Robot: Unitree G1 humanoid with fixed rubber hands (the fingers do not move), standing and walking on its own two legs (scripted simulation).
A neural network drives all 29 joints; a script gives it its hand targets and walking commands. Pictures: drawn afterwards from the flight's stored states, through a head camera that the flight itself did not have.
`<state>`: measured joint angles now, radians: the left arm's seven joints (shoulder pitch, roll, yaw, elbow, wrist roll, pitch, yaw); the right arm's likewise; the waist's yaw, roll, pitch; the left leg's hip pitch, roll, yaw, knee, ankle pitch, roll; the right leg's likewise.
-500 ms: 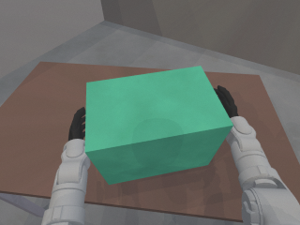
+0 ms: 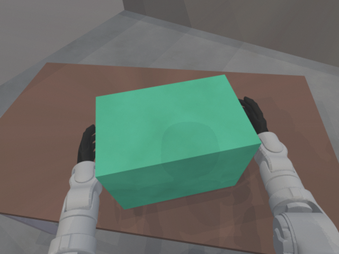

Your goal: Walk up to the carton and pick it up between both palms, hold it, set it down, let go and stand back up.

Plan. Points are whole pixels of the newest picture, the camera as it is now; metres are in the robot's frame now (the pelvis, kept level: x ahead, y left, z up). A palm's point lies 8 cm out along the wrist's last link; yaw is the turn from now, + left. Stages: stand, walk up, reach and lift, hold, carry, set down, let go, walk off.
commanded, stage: set down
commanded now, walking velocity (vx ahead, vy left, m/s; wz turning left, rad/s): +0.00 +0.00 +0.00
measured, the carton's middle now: (172, 145) +0.39 +0.06 +0.01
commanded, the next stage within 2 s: none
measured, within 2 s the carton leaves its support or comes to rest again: rests again in 0.46 s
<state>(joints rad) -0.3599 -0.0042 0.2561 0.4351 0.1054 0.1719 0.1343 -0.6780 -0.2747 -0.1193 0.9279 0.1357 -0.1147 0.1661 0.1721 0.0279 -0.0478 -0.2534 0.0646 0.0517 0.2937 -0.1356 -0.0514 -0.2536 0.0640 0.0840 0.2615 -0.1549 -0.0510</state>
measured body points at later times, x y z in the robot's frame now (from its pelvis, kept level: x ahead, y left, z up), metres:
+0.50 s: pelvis +0.00 +0.01 +0.00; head +0.09 +0.00 +0.44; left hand +0.32 +0.27 +0.01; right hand +0.46 -0.12 +0.03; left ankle -0.04 +0.16 -0.75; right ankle -0.03 -0.08 -0.75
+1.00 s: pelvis +0.00 +0.00 +0.00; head +0.09 -0.03 +0.44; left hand +0.31 +0.26 +0.01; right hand +0.46 -0.12 +0.03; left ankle -0.04 +0.16 -0.75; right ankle -0.03 -0.08 -0.75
